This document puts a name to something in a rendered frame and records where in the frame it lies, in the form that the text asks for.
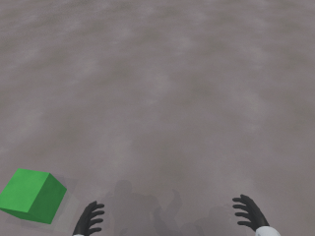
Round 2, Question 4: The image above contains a robot right hand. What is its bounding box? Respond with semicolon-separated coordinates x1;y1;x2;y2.
232;194;270;232

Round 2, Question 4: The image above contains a carton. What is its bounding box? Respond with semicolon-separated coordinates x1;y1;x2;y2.
0;168;67;224

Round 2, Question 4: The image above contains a robot right forearm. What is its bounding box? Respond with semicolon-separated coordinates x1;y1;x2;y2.
255;226;281;236

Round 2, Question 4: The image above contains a robot left hand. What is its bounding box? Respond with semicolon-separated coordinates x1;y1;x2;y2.
72;201;104;236

